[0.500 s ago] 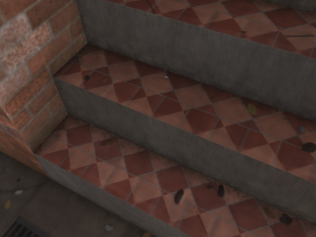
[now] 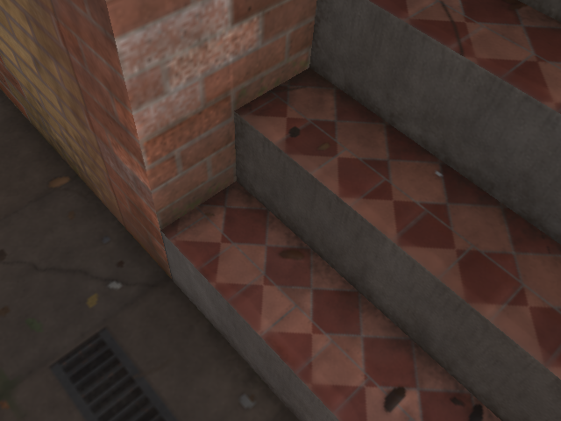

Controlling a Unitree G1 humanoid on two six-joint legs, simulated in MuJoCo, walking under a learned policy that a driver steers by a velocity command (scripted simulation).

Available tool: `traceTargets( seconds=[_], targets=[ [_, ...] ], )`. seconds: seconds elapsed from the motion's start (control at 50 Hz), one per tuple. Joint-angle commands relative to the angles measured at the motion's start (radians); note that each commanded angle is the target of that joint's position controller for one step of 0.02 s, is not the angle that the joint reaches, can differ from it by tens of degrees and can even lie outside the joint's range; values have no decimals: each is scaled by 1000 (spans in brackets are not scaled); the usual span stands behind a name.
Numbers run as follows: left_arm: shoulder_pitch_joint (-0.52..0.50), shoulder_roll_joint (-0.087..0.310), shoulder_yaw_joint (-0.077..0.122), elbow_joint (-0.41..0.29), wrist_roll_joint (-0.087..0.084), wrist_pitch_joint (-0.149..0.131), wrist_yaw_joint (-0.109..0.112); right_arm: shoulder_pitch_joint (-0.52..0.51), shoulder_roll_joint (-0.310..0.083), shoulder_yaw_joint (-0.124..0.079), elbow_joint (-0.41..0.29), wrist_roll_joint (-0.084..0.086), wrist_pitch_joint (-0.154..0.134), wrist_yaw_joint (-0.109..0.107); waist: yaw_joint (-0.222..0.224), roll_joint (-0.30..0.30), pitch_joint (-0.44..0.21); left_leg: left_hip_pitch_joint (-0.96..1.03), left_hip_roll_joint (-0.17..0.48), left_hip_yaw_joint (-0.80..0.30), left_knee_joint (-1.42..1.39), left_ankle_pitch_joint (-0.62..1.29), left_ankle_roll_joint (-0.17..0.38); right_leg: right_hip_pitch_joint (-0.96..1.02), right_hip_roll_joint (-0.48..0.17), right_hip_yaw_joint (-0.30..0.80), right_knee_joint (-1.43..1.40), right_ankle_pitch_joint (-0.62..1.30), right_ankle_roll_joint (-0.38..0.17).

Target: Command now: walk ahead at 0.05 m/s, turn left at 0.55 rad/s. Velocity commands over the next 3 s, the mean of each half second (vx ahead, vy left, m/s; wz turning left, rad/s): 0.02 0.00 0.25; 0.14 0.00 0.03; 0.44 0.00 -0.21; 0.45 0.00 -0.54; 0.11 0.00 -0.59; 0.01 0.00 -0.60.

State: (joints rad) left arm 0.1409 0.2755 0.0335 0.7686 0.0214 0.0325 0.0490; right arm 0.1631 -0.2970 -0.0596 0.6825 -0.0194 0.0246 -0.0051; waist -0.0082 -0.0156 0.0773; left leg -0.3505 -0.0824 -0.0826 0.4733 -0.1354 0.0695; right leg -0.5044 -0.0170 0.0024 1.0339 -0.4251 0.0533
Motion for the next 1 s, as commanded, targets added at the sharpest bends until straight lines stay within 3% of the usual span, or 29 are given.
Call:
traceTargets(
  seconds=[0.02,0.06,0.14,0.2,0.22,0.24,0.26,0.28,0.3,0.34,0.42,0.46,0.52,0.54,0.56,0.58,0.6,0.7,0.74,0.76,0.78,0.84,0.88,0.9,0.92,0.94,0.96,0.98,1.0],
  targets=[
    [16,111,32,-61,-11,-33,33,-101,-179,-57,-121,20,-15,-33,9,115,-211,130,264,-297,-113,264,168,14,13,62,-71,31,36],
    [27,101,29,-60,-15,-38,34,-84,-152,-52,-120,10,-6,-48,-6,136,-230,145,264,-330,-120,126,162,29,6,73,-133,36,46],
    [30,101,29,-55,-21,-44,8,-36,-129,-44,-102,6,13,-40,-33,175,-172,83,225,-346,-153,-83,148,140,21,31,-293,14,16],
    [91,95,28,-32,-16,-61,-14,-29,-118,-38,-96,20,24,-41,1,152,-157,65,195,-350,-133,-111,110,272,24,1,-551,130,-39],
    [99,110,28,-29,3,-66,-18,0,-95,-30,-88,23,23,-42,2,105,-145,20,156,-315,-100,-156,63,340,-18,18,-635,196,-66],
    [97,168,35,-39,35,-69,-17,13,-62,-23,-94,12,18,-39,-17,-49,-134,-85,75,-210,34,-230,2,389,-178,184,-687,231,-133],
    [78,175,39,-36,61,-76,-21,-42,-99,-40,-120,15,10,-39,1,-238,-77,-77,-19,-91,214,-339,-51,225,-340,390,-792,325,-281],
    [10,160,33,-61,56,-90,-19,-50,-160,-61,-124,5,6,-37,-5,-219,-75,-44,12,-105,423,-390,-82,164,-385,404,-810,387,-336],
    [-18,162,39,-64,32,-99,-14,-13,-171,-73,-105,10,9,-31,-24,-174,-90,-59,5,-114,534,-369,-97,192,-343,343,-786,412,-317],
    [-36,140,34,-59,-4,-105,-11,20,-116,-65,-67,3,22,-30,-32,-99,-80,-118,14,-128,590,-315,-132,278,-274,248,-738,467,-259],
    [24,118,28,-23,-6,-84,-14,-26,5,-19,-56,12,15,-27,16,-133,-114,-31,70,-13,258,-305,-173,391,-187,137,-676,576,-220],
    [45,146,35,-12,-11,-72,-19,-23,-9,-22,-43,20,14,-29,35,-164,-123,57,63,38,77,-226,-171,392,-174,140,-655,584,-213],
    [84,128,22,12,-17,-86,-34,35,-63,-34,-11,17,21,-35,22,-131,-128,250,96,1,-172,68,-115,326,-163,157,-658,518,-141],
    [85,110,13,15,3,-104,-48,57,-124,-44,-5,17,25,-43,39,-56,-179,354,162,-48,-75,305,-94,270,-126,120,-629,472,-96],
    [105,120,16,22,5,-117,-60,67,-149,-53,18,21,28,-38,59,33,-204,333,150,-36,-5,240,-54,277,-66,49,-648,363,-51],
    [35,128,13,26,7,-120,-59,64,-99,-44,20,20,24,-28,16,7,-192,271,134,-36,-28,126,-41,309,-41,12,-618,287,-15],
    [-2,113,10,24,3,-115,-55,55,-71,-33,31,8,21,-23,17,21,-158,222,131,-42,-53,68,-42,306,-37,2,-608,256,-4],
    [27,99,3,71,1,-80,-31,47,-55,-18,65,3,1,-23,42,91,-42,97,118,-53,-104,-61,-49,298,-33,-10,-599,211,6],
    [32,91,0,94,-6,-74,-23,64,-59,-16,80,4,-1,-29,32,108,-40,70,107,-63,-148,-328,-36,293,-3,-48,-561,114,10],
    [46,77,-5,98,0,-40,-38,66,-92,-17,80,-18,-6,-14,20,167,-13,42,149,-146,-224,-459,-16,280,5,-47,-518,72,-10],
    [32,100,8,98,-19,-55,-21,75,-115,-31,79,13,-11,-23,10,187,9,36,164,-169,-236,-601,21,215,46,-99,-432,4,-4],
    [0,96,9,74,-37,-101,-19,116,-141,-37,87,30,-37,-29,-23,245,61,51,307,-371,-314,-631,122,72,-2,-25,-249,-42,-56],
    [30,94,10,80,-51,-126,-32,80,-107,-29,85,37,-49,-33,4,231,63,95,318,-356,-296,-510,126,69,-37,4,-323,-83,-103],
    [83,86,9,102,-48,-136,-40,29,-97,-25,71,43,-47,-33,43,196,41,70,279,-291,-263,-446,99,181,-30,-16,-458,-16,-120],
    [188,8,-7,136,10,-109,-54,34,-79,-20,94,-12,-34,-10,92,146,10,19,204,-190,-199,-393,86,382,37,-98,-618,153,-118],
    [226,115,25,175,-12,-124,-48,-14,-36,-15,59,31,-41,-23,85,71,-26,-42,153,-137,-72,-295,40,467,-13,9,-589,184,-104],
    [322,195,44,182,-23,-131,-47,-44,11,3,31,32,-53,-29,119,-118,-67,-141,53,0,179,-273,-25,548,-173,264,-740,-8,-165],
    [391,287,65,200,-8,-138,-57,-61,-16,-7,-6,49,-68,-39,127,-296,-23,-327,2,31,400,-448,-50,556,-382,665,-892,-118,-314],
    [351,187,46,203,24,-107,-54,-18,-53,-10,24,-41,-64,-7,92,-163,48,-398,55,-4,507,-405,-4,542,-396,633,-924,-177,-309]
  ],
)
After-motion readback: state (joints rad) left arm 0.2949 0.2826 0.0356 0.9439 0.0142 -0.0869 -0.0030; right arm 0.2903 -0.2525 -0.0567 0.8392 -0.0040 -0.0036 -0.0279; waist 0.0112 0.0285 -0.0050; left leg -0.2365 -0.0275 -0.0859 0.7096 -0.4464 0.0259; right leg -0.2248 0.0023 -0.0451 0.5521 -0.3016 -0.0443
